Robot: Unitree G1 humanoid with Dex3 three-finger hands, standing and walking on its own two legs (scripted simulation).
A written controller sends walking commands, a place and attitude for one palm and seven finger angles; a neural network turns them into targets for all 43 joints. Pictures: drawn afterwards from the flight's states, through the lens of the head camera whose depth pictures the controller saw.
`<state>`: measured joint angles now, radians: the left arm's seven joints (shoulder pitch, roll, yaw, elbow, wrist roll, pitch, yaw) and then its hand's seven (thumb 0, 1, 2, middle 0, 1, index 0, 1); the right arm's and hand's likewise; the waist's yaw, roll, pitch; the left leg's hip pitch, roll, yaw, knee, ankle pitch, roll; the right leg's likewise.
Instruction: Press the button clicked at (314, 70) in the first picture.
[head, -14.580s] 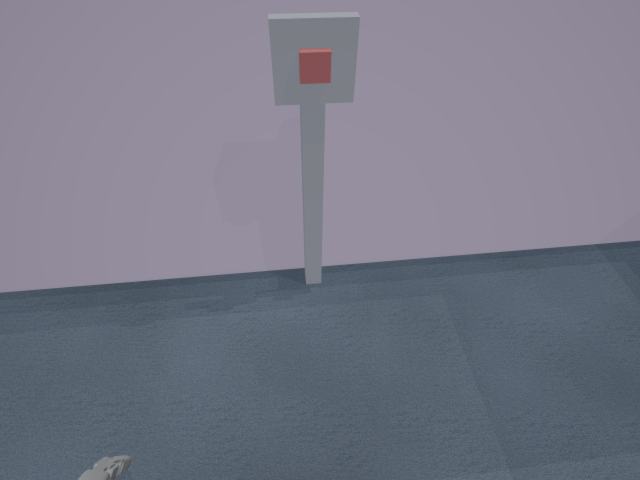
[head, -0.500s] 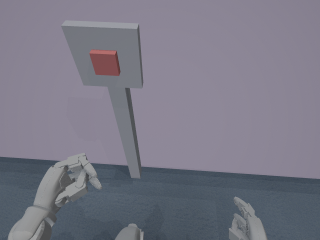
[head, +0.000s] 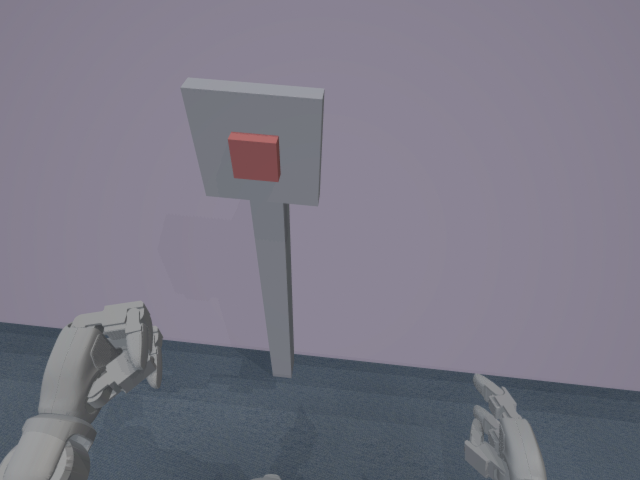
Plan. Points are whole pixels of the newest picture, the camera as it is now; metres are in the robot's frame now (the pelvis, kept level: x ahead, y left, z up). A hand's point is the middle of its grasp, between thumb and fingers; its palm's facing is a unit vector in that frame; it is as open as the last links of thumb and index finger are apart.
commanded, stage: raise the hand and make a fist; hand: left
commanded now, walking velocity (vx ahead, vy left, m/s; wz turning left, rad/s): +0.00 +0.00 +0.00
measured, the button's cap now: (256, 156) +0.52 +0.14 +0.14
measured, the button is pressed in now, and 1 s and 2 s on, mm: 0 0 0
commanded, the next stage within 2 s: aim a knuckle at the button in 0.76 s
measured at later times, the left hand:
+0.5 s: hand (152, 337) +0.23 +0.19 +0.13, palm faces -0.03 -1.00 -0.04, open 3.1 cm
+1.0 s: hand (184, 325) +0.24 +0.16 +0.13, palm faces +0.00 -1.00 -0.05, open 3.1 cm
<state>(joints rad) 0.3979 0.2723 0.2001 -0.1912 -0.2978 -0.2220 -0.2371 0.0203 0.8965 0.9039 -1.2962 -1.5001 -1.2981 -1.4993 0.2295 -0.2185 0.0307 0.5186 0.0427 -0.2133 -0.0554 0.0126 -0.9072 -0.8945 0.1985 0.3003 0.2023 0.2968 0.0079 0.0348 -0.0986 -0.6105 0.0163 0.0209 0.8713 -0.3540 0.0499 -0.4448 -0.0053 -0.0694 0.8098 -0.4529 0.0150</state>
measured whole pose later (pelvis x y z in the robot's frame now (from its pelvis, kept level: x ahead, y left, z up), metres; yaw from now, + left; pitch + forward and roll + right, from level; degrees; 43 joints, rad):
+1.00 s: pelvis +0.00 -0.04 +0.02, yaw +1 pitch +0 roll -1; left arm 0.21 0.28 0.24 -0.02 -0.33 -0.13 -0.33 0.02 0.90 0.90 -1.30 -1.50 -1.30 -1.50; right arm 0.25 -0.26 0.04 0.61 0.05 -0.25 -0.09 0.01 -0.91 -0.89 0.20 0.30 0.20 0.30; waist 0.03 0.06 -0.04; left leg -0.41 0.03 0.00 0.68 -0.27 -0.01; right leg -0.27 0.02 -0.09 0.66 -0.40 -0.04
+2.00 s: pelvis +0.01 -0.03 +0.01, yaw -1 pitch +6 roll -1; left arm -0.47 0.25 0.16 0.65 -0.18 -0.22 -0.13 0.02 0.90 0.90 -1.30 -1.50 -1.30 -1.50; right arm 0.28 -0.25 0.02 0.66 0.04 -0.05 -0.03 0.01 -0.91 -0.89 0.20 0.30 0.20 0.30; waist -0.06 0.03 -0.05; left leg -0.55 0.03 0.03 0.74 -0.29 0.01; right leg -0.43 0.01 -0.05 0.73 -0.42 -0.02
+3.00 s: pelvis +0.01 -0.03 +0.01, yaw -2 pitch +8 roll -1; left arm -0.50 0.25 0.19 0.74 -0.18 -0.27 -0.13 0.02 0.90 0.90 -1.30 -1.50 -1.30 -1.50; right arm 0.33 -0.26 0.01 0.62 0.04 0.00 -0.02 0.01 -0.91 -0.89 0.20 0.30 0.20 0.30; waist -0.06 0.03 -0.07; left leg -0.61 0.04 0.04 0.77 -0.31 0.01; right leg -0.48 0.02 -0.04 0.76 -0.43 -0.02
